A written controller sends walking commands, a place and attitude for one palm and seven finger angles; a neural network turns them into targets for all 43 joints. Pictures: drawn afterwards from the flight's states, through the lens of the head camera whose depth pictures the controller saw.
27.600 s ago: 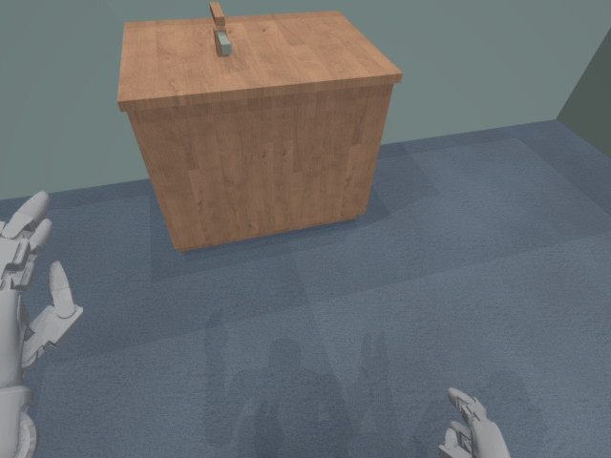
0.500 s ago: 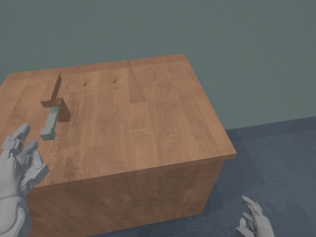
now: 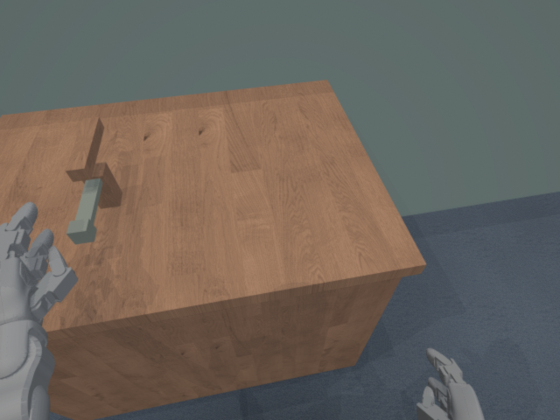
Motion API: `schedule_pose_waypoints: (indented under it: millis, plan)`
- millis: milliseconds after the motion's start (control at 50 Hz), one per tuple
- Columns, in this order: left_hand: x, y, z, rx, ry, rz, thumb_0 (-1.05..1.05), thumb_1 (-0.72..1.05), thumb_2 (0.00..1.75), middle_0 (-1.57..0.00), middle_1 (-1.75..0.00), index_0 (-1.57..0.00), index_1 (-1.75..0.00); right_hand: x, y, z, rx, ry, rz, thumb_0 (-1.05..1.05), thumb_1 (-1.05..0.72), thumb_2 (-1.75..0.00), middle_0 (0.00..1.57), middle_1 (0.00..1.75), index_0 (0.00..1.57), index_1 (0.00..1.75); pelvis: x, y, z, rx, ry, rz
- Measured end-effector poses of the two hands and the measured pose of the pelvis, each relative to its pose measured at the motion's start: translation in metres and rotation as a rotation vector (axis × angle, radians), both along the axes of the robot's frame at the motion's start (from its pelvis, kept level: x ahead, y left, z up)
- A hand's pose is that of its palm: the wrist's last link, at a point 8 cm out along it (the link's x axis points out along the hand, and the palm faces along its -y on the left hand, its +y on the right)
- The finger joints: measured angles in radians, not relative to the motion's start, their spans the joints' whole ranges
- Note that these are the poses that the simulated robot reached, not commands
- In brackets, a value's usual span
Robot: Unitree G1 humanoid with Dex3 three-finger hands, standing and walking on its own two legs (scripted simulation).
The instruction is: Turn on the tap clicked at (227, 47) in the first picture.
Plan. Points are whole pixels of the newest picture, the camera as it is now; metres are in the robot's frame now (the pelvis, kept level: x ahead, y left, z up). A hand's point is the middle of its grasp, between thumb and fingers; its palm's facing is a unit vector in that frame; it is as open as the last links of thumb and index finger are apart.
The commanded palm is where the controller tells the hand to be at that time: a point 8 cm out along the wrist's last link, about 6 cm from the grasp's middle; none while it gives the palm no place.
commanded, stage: reach beside the lever's end, fingers flat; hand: left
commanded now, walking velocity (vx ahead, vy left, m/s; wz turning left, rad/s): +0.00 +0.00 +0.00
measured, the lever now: (82, 231) +0.35 +0.34 +0.06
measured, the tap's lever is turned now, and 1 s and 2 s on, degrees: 0 0 2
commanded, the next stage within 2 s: push the lever round in 1.10 s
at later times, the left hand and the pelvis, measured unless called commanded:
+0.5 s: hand (58, 255) +0.30 +0.34 +0.08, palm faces +0.50 -0.86 -0.12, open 7.8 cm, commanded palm +0.25 +0.38 +0.07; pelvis -0.01 +0.00 -0.01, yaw +0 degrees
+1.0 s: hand (55, 253) +0.31 +0.37 +0.06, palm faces +0.48 -0.87 -0.11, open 7.8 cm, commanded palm +0.26 +0.40 +0.05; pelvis +0.00 +0.01 -0.02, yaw -1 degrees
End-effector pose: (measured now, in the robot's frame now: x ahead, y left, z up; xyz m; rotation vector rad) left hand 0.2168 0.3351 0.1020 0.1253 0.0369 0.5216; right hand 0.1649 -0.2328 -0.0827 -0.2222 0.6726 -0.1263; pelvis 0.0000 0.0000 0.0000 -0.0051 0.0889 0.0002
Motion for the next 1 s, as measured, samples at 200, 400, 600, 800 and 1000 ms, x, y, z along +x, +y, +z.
schedule_pose_waypoints:
  millis: [200, 400, 600, 800, 1000]
  plan:
    - [0.002, 0.020, -0.005, 0.005, -0.011, 0.015, 0.01, 0.90, 0.90, -0.17, -0.21, -0.17, -0.21, -0.011, -0.008, -0.006, -0.026, 0.055, -0.023, 0.02, -0.90, -0.90, 0.20, 0.30, 0.20, 0.30, 0.001, 0.002, -0.002, -0.005, 0.014, -0.001]
    - [0.019, 0.038, -0.015, -0.002, -0.011, 0.029, 0.01, 0.90, 0.90, -0.17, -0.19, -0.16, -0.18, -0.026, -0.015, -0.014, -0.062, 0.114, -0.041, 0.02, -0.90, -0.90, 0.20, 0.30, 0.20, 0.30, -0.006, 0.002, -0.006, -0.012, 0.036, 0.007]
    - [0.043, 0.049, -0.022, -0.015, 0.014, 0.007, 0.01, 0.90, 0.90, -0.16, -0.16, -0.16, -0.16, -0.047, -0.019, -0.021, -0.066, 0.180, -0.075, 0.02, -0.90, -0.90, 0.20, 0.30, 0.20, 0.30, -0.005, 0.004, -0.009, -0.014, 0.068, -0.004]
    - [0.048, 0.073, -0.032, -0.004, 0.008, 0.036, 0.01, 0.90, 0.90, -0.16, -0.16, -0.15, -0.15, -0.069, -0.026, -0.028, -0.096, 0.274, -0.099, 0.01, -0.90, -0.90, 0.20, 0.30, 0.20, 0.30, -0.005, 0.006, -0.015, -0.023, 0.100, -0.010]
    - [0.051, 0.069, -0.039, -0.027, 0.004, -0.016, 0.01, 0.90, 0.90, -0.15, -0.15, -0.15, -0.15, -0.072, -0.020, -0.027, -0.096, 0.281, -0.116, 0.02, -0.90, -0.90, 0.20, 0.30, 0.20, 0.30, -0.003, 0.015, -0.015, -0.028, 0.108, -0.013]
